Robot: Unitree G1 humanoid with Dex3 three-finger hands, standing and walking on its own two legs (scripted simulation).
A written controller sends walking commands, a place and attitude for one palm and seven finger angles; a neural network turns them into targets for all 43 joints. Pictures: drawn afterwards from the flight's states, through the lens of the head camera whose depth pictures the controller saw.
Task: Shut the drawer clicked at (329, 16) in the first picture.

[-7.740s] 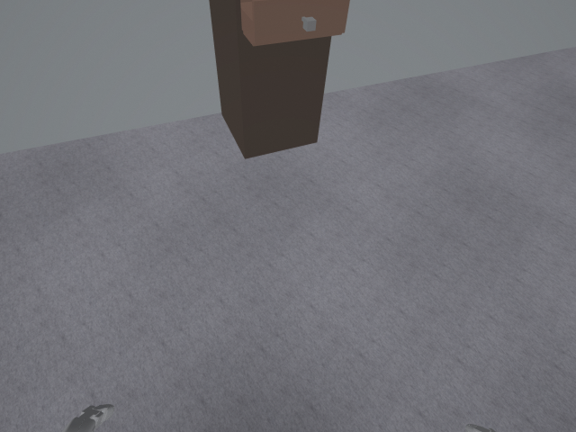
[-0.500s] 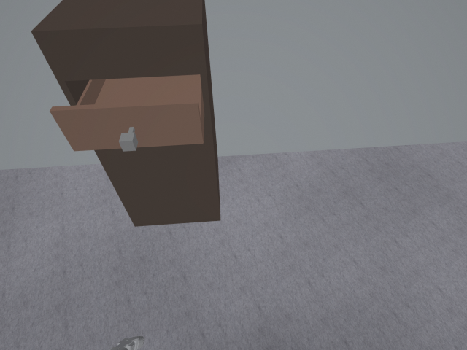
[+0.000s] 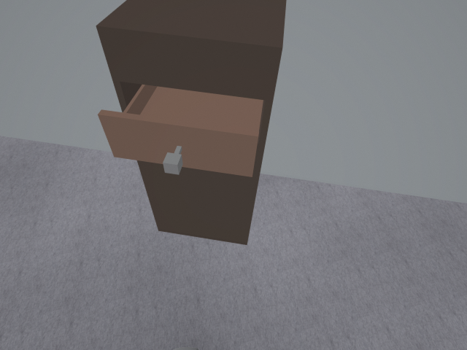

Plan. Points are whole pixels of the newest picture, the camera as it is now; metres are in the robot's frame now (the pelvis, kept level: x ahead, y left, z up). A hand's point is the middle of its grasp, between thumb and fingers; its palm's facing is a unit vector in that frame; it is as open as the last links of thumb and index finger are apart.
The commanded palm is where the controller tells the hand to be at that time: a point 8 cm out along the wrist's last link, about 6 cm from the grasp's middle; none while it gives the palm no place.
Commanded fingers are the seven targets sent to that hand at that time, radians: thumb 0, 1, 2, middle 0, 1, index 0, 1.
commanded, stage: come to a stop and stand still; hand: left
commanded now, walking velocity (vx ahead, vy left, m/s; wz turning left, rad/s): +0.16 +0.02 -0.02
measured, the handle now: (175, 158) +0.52 +0.22 -0.03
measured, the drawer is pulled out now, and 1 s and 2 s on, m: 0.14 0.14 0.14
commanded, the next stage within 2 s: none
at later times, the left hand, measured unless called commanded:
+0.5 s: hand (143, 343) +0.15 +0.19 -0.16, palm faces -0.03 -0.97 -0.24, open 7.4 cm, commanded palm none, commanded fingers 0.00 0.90 0.90 -0.20 -0.30 -0.20 -0.30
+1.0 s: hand out of the picture +0.01 +0.17 -0.15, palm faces +0.07 -0.96 -0.27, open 7.3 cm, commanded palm none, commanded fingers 0.00 0.90 0.90 -0.20 -0.30 -0.20 -0.30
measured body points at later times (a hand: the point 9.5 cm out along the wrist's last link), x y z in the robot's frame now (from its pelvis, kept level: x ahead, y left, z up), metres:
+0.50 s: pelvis +0.05 +0.00 +0.01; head +0.08 +0.01 +0.45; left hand +0.15 +0.24 -0.14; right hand +0.05 -0.23 -0.15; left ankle +0.08 +0.10 -0.73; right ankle +0.04 -0.13 -0.70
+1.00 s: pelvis -0.01 -0.03 +0.01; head +0.00 -0.05 +0.46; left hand +0.00 +0.22 -0.13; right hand +0.04 -0.28 -0.15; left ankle -0.03 +0.14 -0.69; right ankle +0.03 -0.14 -0.73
